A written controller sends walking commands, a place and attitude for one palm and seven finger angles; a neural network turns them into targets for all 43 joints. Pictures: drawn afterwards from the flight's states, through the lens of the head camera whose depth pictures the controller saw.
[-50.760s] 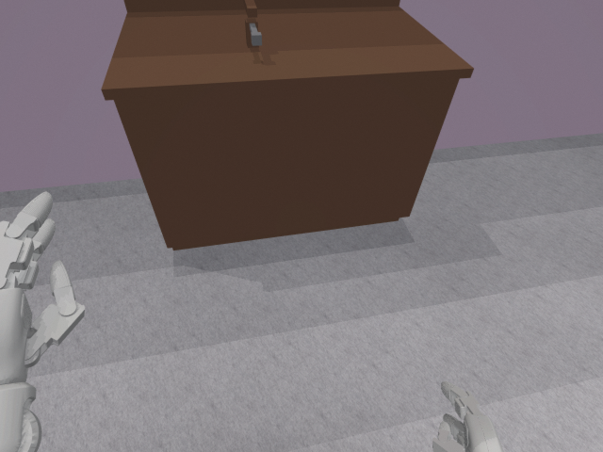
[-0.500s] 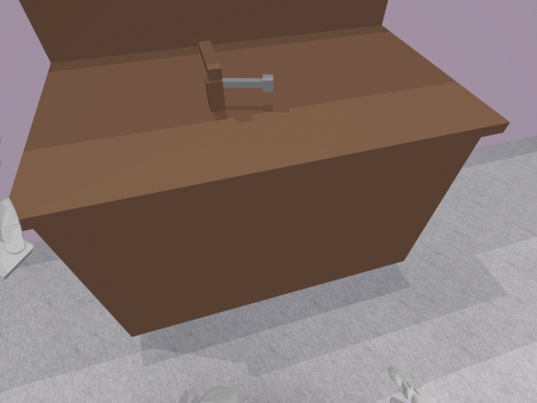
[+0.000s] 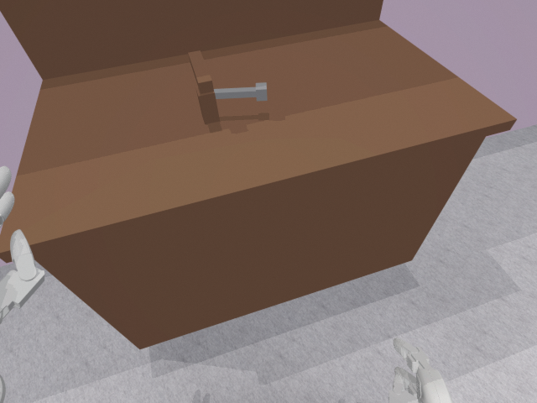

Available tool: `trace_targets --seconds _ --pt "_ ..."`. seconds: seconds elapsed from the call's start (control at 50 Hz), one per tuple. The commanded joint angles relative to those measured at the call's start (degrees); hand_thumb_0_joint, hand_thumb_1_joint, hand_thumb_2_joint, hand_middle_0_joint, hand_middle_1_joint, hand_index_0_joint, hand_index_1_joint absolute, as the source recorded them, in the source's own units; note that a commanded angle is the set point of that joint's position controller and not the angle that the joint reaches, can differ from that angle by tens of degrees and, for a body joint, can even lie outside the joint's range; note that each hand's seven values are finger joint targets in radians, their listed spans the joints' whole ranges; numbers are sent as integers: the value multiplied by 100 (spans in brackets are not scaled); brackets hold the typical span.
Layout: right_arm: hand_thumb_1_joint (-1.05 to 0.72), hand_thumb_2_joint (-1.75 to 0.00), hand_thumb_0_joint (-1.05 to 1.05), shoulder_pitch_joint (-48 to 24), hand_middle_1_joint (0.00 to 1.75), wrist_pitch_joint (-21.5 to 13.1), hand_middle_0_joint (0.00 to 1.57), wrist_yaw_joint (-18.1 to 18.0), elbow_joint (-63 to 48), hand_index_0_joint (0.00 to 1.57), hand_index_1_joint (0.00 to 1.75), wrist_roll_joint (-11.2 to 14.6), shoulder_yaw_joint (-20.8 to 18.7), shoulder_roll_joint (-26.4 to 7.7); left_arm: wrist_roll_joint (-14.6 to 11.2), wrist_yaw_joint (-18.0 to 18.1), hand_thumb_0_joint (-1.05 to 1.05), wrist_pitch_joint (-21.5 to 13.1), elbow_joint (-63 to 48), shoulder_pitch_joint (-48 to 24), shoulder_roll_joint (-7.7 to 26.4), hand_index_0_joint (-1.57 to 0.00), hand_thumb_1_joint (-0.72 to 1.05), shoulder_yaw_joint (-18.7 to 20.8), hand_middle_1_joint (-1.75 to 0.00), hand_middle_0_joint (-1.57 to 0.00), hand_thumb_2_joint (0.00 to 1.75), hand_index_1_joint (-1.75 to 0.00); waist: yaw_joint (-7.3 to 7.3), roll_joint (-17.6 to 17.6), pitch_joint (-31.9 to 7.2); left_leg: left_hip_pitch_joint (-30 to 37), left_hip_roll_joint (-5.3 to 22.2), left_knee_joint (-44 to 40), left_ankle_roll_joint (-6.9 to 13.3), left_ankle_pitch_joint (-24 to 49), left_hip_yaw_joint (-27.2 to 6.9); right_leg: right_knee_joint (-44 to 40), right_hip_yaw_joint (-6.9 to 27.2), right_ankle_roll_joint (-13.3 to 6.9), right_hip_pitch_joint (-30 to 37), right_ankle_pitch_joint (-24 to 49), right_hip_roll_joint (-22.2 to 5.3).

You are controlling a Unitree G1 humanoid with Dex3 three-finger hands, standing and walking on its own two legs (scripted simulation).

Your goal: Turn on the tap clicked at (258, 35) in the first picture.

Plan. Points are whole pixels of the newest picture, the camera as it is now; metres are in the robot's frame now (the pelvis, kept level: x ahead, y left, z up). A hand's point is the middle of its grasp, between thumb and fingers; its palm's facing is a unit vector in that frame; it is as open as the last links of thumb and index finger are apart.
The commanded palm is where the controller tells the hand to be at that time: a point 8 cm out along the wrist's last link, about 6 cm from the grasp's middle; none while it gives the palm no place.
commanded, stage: come to a stop and stand still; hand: left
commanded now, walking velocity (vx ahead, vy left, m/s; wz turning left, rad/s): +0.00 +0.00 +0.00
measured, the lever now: (261, 91) +0.71 +0.08 +0.08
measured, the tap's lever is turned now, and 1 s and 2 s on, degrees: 74 74 74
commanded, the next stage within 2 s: look again from close up in 0.16 s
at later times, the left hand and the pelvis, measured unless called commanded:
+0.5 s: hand (45, 287) +0.20 +0.27 +0.15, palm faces +0.43 -0.82 -0.38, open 7.4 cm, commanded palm +0.15 +0.29 +0.18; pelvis -0.01 +0.01 +0.01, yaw -1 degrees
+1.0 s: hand (85, 267) +0.23 +0.23 +0.15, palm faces +0.43 -0.83 -0.34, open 7.4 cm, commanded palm +0.18 +0.27 +0.18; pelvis +0.02 -0.02 -0.01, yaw +1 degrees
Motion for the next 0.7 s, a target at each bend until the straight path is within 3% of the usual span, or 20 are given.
trace_targets --seconds 0.0,0.04,0.1,0.12,0.22,0.28,0.32,0.38,0.46,0.5,0.52,0.56,0.62,0.68 --pt "-90 -90 0 -578 30 -211 20 -201 -888 20 30 11 -292 -691 59 118 0 -113 -877 -846 754 -20 90 95 -30 -20 90 -30 -63 -637 -980 757 563 -560 245 1441 -457 -520 772 202 360 1342 -751" --pt "-90 -90 0 -708 30 -193 20 -226 -930 20 30 -2 -248 -652 130 157 0 -126 -1432 -1116 894 -20 90 68 -30 -20 90 -30 -95 -157 -930 798 521 -424 227 2007 -439 -378 719 142 493 1909 -746" --pt "-90 -90 0 -756 30 -186 20 -219 -990 20 30 1 -238 -603 133 265 0 -241 -2107 -1123 1126 -20 90 263 -30 -20 90 -30 -5 365 -1060 730 562 -601 219 2007 -538 -355 625 121 742 1646 -635" --pt "-90 -90 0 -793 30 -196 20 -222 -1008 20 30 -9 -227 -604 129 292 0 -253 -2244 -1022 1348 -20 90 483 -30 -20 90 -30 -5 508 -985 621 527 -657 188 1885 -530 -379 639 119 770 1558 -621" --pt "-90 -90 0 -623 30 -123 20 -192 -1052 20 30 -6 -276 -588 15 290 0 -259 -1520 47 1050 -20 90 617 -30 -20 90 -30 -36 310 -858 280 389 -704 86 1329 -474 -670 715 54 923 1424 -603" --pt "-90 -90 0 -552 30 -34 20 -211 -1016 20 30 14 -284 -607 -47 228 0 -197 -1070 126 830 -20 90 483 -30 -20 90 -30 -99 -95 -881 306 395 -713 73 999 -412 -817 769 86 783 1330 -613" --pt "-90 -90 0 -577 30 -18 20 -246 -1019 20 30 31 -277 -624 -64 179 0 -120 -762 15 654 -20 90 293 -30 -20 90 -30 -140 -206 -683 300 384 -780 76 816 -393 -925 793 118 557 1147 -593" --pt "-90 -90 0 -576 30 3 20 -286 -999 20 30 37 -270 -658 -21 150 0 -41 -742 -298 614 -20 90 71 -30 -20 90 -30 -132 -474 -742 407 412 -778 110 695 -382 -1007 812 169 466 1001 -595" --pt "-90 -90 0 -654 30 -22 20 -342 -986 20 30 0 -228 -659 52 183 0 -20 -1134 -966 701 -20 90 -83 -30 -20 90 -30 -109 -247 -627 391 348 -958 124 339 -379 -1147 821 171 374 455 -579" --pt "-90 -90 0 -712 30 -48 20 -344 -1013 20 30 -10 -223 -653 93 221 0 -50 -1497 -1259 792 -20 90 -91 -30 -20 90 -30 -82 52 -572 390 341 -1106 139 140 -424 -1139 804 163 354 287 -523" --pt "-90 -90 0 -756 30 -65 20 -357 -1005 20 30 -25 -207 -660 107 242 0 -71 -1736 -1455 1012 -20 90 72 -30 -20 90 -30 -73 262 -565 391 339 -1206 126 120 -448 -1078 763 165 362 256 -474" --pt "-90 -90 0 -697 30 -92 20 -354 -997 20 30 -38 -198 -617 118 287 0 -118 -1762 -1244 1000 -20 90 122 -30 -20 90 -30 -26 422 -663 284 402 -1341 149 43 -553 -948 631 170 620 377 -418" --pt "-90 -90 0 -671 30 -108 20 -327 -1031 20 30 -46 -206 -590 84 296 0 -120 -1585 -758 1070 -20 90 355 -30 -20 90 -30 -9 303 -706 164 354 -1304 109 227 -504 -965 625 158 805 612 -410" --pt "-90 -90 0 -607 30 -22 20 -295 -978 20 30 -40 -238 -593 15 254 0 -92 -1235 -418 856 -20 90 280 -30 -20 90 -30 -58 195 -818 156 542 -1432 152 -565 -698 -714 428 131 707 37 -286"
